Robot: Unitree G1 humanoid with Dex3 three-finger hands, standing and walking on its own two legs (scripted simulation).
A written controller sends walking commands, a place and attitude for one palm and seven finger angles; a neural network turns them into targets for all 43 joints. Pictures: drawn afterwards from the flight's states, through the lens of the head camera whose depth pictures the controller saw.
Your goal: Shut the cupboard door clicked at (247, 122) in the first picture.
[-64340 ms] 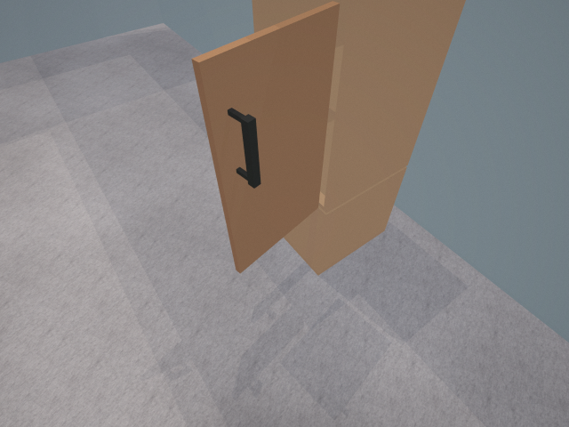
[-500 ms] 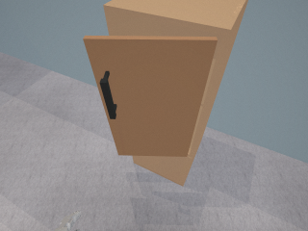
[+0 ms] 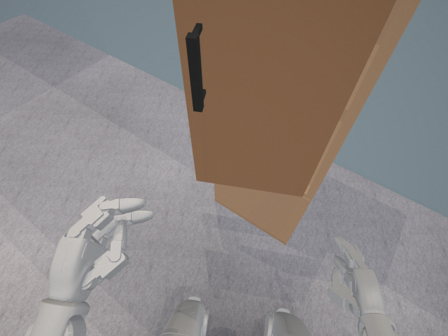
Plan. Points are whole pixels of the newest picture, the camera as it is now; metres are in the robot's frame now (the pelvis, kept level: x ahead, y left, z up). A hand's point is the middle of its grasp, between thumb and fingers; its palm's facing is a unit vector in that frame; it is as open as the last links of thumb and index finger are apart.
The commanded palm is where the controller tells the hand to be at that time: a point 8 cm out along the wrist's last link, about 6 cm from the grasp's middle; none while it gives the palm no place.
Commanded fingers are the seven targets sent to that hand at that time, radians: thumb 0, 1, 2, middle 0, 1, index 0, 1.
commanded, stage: raise the hand and make a fist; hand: left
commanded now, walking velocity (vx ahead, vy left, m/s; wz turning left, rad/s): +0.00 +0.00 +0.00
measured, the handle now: (198, 70) +0.54 +0.12 +0.17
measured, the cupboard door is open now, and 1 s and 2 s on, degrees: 25 25 25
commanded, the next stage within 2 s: bring the fist close to the handle in 1.32 s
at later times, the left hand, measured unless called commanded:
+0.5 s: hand (127, 229) +0.24 +0.17 +0.11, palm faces -0.12 -0.99 -0.06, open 3.3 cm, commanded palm +0.22 +0.24 +0.13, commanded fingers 0.00 0.90 0.90 -1.21 -1.40 -1.21 -1.40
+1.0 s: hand (106, 173) +0.28 +0.19 +0.19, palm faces +0.00 -1.00 -0.07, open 3.1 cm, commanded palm +0.25 +0.24 +0.17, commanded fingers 0.00 0.90 0.90 -1.30 -1.50 -1.30 -1.50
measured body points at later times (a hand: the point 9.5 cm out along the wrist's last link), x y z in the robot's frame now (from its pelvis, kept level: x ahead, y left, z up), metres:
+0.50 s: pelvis +0.02 +0.02 +0.04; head +0.06 +0.02 +0.49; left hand +0.24 +0.23 +0.12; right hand +0.19 -0.23 -0.02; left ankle +0.04 +0.13 -0.64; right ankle +0.05 -0.11 -0.64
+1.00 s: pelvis +0.05 +0.00 +0.06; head +0.06 -0.02 +0.51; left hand +0.27 +0.25 +0.19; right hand +0.22 -0.23 -0.01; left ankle +0.04 +0.13 -0.64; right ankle +0.05 -0.11 -0.64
